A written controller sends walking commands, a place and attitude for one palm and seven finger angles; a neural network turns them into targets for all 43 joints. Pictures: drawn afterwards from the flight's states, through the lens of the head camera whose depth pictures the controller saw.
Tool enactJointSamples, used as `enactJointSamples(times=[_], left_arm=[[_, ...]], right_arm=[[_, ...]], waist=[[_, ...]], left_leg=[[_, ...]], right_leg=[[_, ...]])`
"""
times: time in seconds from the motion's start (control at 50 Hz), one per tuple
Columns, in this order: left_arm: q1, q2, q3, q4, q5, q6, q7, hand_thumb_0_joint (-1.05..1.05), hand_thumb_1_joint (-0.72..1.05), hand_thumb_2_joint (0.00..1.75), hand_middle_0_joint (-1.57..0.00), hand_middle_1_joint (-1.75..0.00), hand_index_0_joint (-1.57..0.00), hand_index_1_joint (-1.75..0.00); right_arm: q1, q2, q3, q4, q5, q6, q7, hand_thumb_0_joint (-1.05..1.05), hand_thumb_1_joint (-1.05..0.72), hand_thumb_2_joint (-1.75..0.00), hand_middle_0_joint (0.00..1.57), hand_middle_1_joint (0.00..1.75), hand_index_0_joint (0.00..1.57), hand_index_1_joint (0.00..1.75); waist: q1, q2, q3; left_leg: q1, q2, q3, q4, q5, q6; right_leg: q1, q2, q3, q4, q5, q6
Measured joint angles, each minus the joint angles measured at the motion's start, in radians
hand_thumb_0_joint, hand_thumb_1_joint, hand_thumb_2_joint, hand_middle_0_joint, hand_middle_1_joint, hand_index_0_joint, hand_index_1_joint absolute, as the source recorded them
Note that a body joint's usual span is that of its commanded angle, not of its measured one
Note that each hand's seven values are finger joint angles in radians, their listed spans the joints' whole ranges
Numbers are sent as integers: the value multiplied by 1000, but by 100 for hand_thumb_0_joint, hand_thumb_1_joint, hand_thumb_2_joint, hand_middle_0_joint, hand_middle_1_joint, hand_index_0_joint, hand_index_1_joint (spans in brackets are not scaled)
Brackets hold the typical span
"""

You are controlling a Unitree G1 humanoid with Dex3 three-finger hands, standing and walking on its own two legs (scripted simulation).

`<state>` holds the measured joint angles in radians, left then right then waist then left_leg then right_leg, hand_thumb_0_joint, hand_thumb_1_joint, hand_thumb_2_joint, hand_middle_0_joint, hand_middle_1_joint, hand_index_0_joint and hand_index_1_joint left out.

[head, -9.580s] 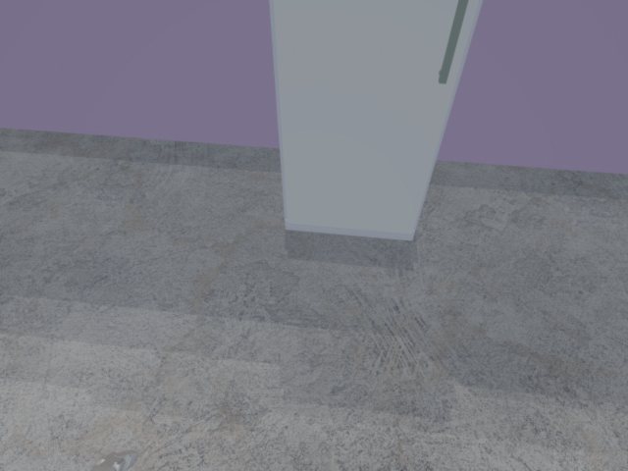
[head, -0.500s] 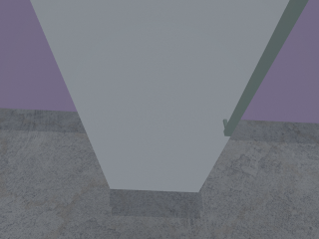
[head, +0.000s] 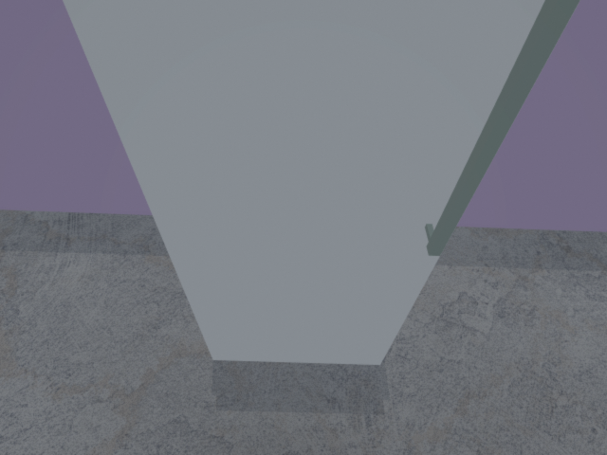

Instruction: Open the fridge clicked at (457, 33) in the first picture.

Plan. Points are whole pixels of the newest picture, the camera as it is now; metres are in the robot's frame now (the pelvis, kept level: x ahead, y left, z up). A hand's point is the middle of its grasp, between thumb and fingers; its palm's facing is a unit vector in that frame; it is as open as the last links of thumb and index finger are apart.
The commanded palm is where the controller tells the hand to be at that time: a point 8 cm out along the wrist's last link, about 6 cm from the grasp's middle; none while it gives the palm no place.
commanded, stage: look again from close up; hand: right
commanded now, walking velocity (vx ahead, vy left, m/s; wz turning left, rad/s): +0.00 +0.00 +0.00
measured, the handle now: (488, 123) +0.46 -0.19 +0.22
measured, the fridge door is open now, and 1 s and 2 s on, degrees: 0 0 0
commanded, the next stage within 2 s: raise the hand to about handle height in 0.28 s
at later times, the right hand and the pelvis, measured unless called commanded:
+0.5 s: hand out of the picture +0.11 -0.21 -0.09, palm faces +0.23 +0.95 -0.22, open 7.3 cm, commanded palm +0.09 -0.24 -0.05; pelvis -0.02 -0.02 +0.00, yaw +0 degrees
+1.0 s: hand out of the picture +0.12 -0.23 +0.04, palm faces +0.07 +0.99 -0.08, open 9.8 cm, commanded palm +0.11 -0.29 +0.02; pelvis -0.07 -0.04 -0.06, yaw -3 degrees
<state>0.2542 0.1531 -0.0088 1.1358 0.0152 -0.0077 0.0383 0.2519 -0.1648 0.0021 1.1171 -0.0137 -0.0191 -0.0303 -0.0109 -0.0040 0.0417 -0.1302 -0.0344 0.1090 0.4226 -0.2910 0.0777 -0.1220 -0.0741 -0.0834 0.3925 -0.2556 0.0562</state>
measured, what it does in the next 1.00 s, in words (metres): lowers itself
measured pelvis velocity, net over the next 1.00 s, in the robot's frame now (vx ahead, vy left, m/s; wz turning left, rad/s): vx -0.07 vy -0.04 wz -0.06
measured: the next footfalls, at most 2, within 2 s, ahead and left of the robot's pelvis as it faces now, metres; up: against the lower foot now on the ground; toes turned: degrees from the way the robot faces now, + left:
none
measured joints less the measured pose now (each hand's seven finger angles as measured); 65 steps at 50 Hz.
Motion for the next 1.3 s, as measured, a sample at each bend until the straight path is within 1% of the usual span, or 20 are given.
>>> enactJointSamples(times=[0.4,0.44,0.48,0.52,0.56,0.6,0.66,0.7,0.76,0.8,0.84,0.9,0.94,0.98,1.02,1.1,1.14,1.18,1.24,1.3], left_arm=[[8,-6,0,3,-1,1,-5,1,91,90,-20,-30,-20,-30],[42,17,-11,-89,-29,-48,14,2,92,90,-20,-30,-20,-30],[74,45,-6,-163,-37,-143,37,2,92,90,-20,-30,-20,-30],[75,78,8,-225,-55,-200,45,2,92,90,-20,-30,-20,-30],[47,103,25,-285,-50,-235,47,2,92,90,-20,-30,-20,-30],[3,111,38,-342,-41,-256,36,2,91,90,-20,-30,-20,-30],[-64,106,53,-434,-33,-261,1,2,91,90,-20,-30,-20,-30],[-93,112,60,-503,-35,-252,-21,2,91,90,-20,-30,-20,-30],[-111,125,70,-594,-40,-222,-26,2,91,90,-20,-30,-20,-30],[-111,130,73,-639,-43,-206,-16,2,91,90,-20,-30,-19,-30],[-102,127,73,-663,-40,-206,-5,1,91,90,-20,-30,-19,-30],[-85,115,50,-657,-34,-221,7,1,91,90,-20,-30,-19,-30],[-78,105,21,-633,-35,-234,11,1,91,90,-20,-30,-19,-30],[-75,92,-14,-605,-40,-241,15,1,91,90,-20,-30,-19,-30],[-68,71,-47,-583,-48,-239,20,2,90,90,-20,-30,-20,-30],[-32,32,-87,-570,-64,-217,28,2,90,90,-20,-30,-20,-30],[-6,23,-92,-570,-64,-209,34,2,90,90,-21,-30,-20,-30],[23,24,-84,-569,-62,-213,36,2,90,90,-21,-30,-20,-30],[62,43,-62,-557,-55,-235,30,2,90,90,-21,-30,-20,-30],[81,78,-45,-534,-51,-258,24,2,90,90,-21,-30,-20,-30]], right_arm=[[0,3,1,2,-1,-8,-7,0,-91,-90,20,30,20,30],[110,-2,-16,-348,85,84,-18,1,-93,-90,21,30,20,30],[170,-18,-12,-623,119,6,-50,2,-93,-90,21,31,20,31],[173,-16,-19,-818,162,-36,-60,2,-91,-89,21,32,20,32],[133,-11,-39,-931,180,-119,-38,2,-88,-88,21,34,20,34],[82,-3,-67,-969,200,-240,18,2,-85,-86,21,36,20,36],[54,15,-89,-978,242,-411,173,1,-78,-84,21,39,20,39],[81,22,-88,-969,248,-469,281,0,-74,-82,21,42,21,42],[164,10,-79,-964,235,-435,351,0,-66,-80,22,46,22,46],[222,-3,-85,-976,235,-397,333,0,-61,-78,23,49,22,49],[266,-15,-102,-1017,233,-389,280,1,-56,-76,23,52,23,52],[284,-38,-130,-1113,234,-443,212,1,-49,-73,24,56,23,56],[246,-49,-134,-1165,247,-490,210,1,-45,-71,24,59,23,59],[173,-61,-122,-1191,257,-504,245,1,-40,-69,24,62,23,62],[89,-82,-108,-1182,255,-466,300,1,-35,-67,24,65,23,65],[-13,-128,-109,-1111,260,-253,382,0,-26,-63,24,71,24,71],[-6,-135,-139,-1099,285,-152,372,0,-21,-61,25,74,25,74],[25,-129,-184,-1119,310,-103,331,0,-17,-59,26,77,25,77],[75,-119,-244,-1181,319,-125,258,0,-10,-56,26,82,26,82],[83,-125,-272,-1218,306,-189,239,0,-3,-53,27,86,26,86]], waist=[[-1,1,1],[-13,-10,19],[-18,-24,12],[-3,-47,-20],[16,-61,-59],[30,-53,-104],[33,-11,-134],[29,13,-134],[9,41,-133],[-7,51,-126],[-26,52,-116],[-47,40,-112],[-51,21,-106],[-48,0,-98],[-38,-13,-95],[1,-25,-93],[22,-24,-93],[32,-21,-94],[24,-16,-96],[6,-14,-95]], left_leg=[[-16,5,6,-5,18,-8],[-31,2,-5,22,14,-11],[-46,17,-6,55,-1,-14],[-70,35,5,85,-14,-24],[-120,50,11,134,-30,-32],[-202,61,5,206,-53,-35],[-315,65,-16,319,-87,-31],[-366,64,-22,380,-108,-30],[-420,67,-25,448,-132,-31],[-440,70,-18,475,-143,-31],[-449,70,-3,491,-148,-32],[-455,70,25,504,-152,-34],[-452,70,44,506,-151,-37],[-446,71,55,503,-146,-41],[-444,71,55,492,-135,-45],[-422,68,26,438,-99,-55],[-400,67,7,403,-82,-61],[-374,65,-7,372,-69,-65],[-343,64,-16,339,-60,-69],[-319,68,-8,321,-59,-73]], right_leg=[[-33,2,2,30,10,-12],[-34,1,9,47,-15,-24],[-42,15,11,57,-15,-15],[-72,31,23,83,-17,-26],[-124,42,30,129,-29,-37],[-199,46,24,192,-49,-40],[-301,41,6,296,-86,-38],[-349,39,7,357,-94,-40],[-407,37,8,436,-139,-44],[-435,38,17,473,-154,-47],[-458,37,32,505,-164,-50],[-490,35,62,550,-176,-55],[-505,36,81,573,-180,-57],[-511,38,93,585,-180,-60],[-511,39,93,580,-172,-64],[-473,40,64,518,-145,-75],[-440,40,44,476,-131,-79],[-407,40,28,440,-121,-82],[-372,42,19,407,-116,-85],[-356,48,27,396,-115,-89]])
